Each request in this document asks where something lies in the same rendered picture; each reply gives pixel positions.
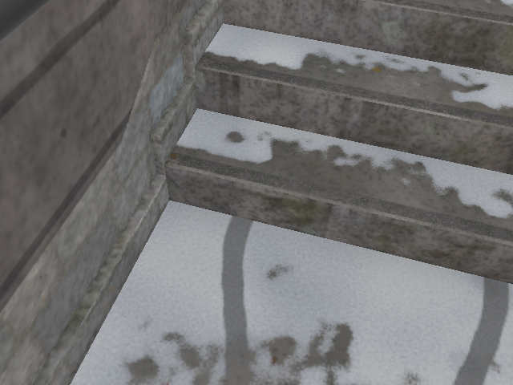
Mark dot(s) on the stairs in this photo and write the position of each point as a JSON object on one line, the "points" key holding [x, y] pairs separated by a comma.
{"points": [[385, 124]]}

